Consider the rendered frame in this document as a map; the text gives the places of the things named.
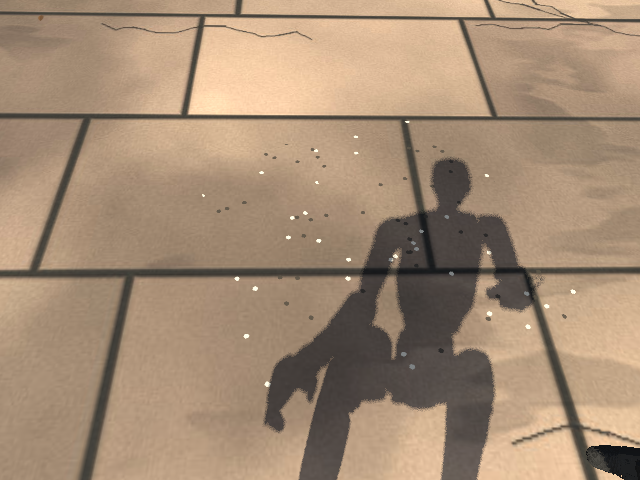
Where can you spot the robot right hand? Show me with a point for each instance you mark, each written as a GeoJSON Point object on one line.
{"type": "Point", "coordinates": [617, 460]}

